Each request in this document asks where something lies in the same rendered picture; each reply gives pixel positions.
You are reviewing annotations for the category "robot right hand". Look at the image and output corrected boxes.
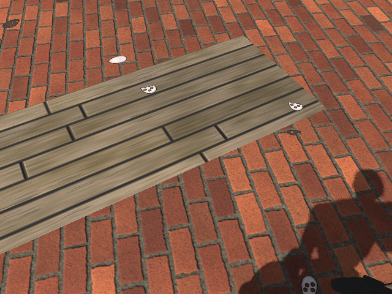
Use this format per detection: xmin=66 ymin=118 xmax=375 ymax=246
xmin=330 ymin=275 xmax=392 ymax=294

